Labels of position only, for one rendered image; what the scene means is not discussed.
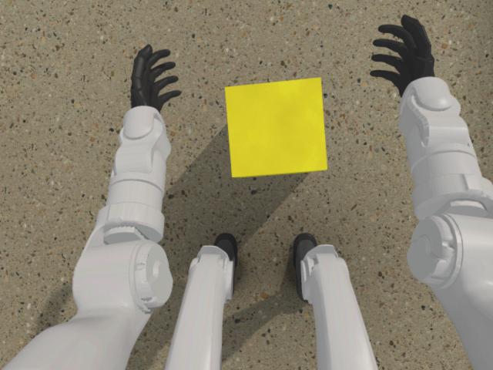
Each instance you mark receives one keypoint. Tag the right robot forearm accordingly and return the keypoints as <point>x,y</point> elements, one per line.
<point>441,157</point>

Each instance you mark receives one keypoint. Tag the left robot upper arm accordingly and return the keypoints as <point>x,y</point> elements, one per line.
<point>116,288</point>

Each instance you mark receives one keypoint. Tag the left robot thigh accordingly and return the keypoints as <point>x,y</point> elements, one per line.
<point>197,338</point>

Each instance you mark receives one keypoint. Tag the robot left hand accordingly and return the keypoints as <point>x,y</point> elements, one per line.
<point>144,90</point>

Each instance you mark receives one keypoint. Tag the left robot forearm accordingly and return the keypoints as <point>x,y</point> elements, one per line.
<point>133,208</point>

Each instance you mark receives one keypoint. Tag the right robot foot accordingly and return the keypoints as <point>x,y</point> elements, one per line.
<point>303,243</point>

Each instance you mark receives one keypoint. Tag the robot right hand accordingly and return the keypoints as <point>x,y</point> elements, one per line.
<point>415,51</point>

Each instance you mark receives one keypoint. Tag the right robot upper arm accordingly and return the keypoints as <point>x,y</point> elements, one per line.
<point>453,255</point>

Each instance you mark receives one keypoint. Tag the carton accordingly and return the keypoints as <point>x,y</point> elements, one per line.
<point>276,128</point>

